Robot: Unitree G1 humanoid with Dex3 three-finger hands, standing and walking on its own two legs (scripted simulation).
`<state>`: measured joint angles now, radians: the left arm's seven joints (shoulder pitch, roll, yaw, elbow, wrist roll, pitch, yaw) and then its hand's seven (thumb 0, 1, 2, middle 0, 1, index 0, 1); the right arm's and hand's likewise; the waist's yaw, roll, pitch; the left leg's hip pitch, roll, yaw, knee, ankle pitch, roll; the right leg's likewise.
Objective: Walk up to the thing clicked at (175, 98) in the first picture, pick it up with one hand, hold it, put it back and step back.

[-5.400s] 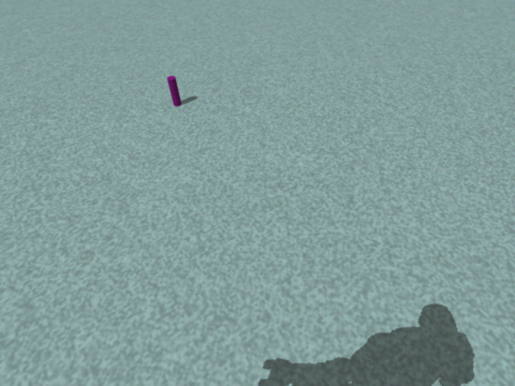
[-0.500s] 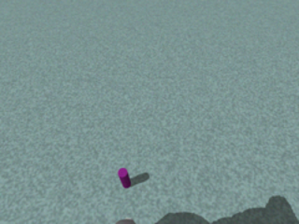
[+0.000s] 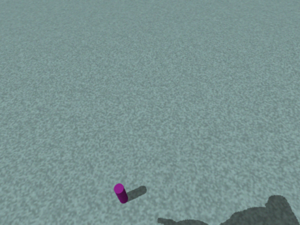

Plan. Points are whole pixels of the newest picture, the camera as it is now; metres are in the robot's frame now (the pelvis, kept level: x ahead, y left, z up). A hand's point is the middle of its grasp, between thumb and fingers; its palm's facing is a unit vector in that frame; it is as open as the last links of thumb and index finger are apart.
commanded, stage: walk up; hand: left
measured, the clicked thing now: (121, 194) +0.40 +0.21 -0.67
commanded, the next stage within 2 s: stand in 1.00 s
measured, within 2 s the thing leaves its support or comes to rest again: neither
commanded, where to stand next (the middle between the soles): +0.04 +0.01 m, yaw +0 degrees
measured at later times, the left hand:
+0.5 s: hand out of the picture +0.10 +0.26 -0.14, palm faces -0.01 -0.94 -0.33, open 7.4 cm
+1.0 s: hand out of the picture +0.09 +0.26 -0.14, palm faces +0.01 -0.95 -0.33, open 7.4 cm
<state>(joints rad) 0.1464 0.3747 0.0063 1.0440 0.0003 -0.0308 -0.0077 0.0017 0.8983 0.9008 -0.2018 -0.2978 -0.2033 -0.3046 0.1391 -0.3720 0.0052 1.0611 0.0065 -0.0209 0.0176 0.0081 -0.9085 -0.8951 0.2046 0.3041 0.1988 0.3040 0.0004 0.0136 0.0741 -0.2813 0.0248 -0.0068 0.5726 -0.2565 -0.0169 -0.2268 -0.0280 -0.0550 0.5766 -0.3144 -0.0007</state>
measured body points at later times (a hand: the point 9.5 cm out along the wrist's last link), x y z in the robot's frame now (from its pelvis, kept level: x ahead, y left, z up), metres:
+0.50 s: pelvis +0.01 +0.01 +0.02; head +0.01 +0.01 +0.47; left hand +0.10 +0.31 -0.12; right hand +0.10 -0.30 -0.11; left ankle +0.03 +0.13 -0.73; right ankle +0.00 -0.12 -0.73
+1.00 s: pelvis +0.02 +0.01 +0.02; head +0.02 +0.01 +0.47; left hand +0.09 +0.31 -0.12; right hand +0.10 -0.29 -0.11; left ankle +0.03 +0.13 -0.73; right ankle +0.00 -0.12 -0.73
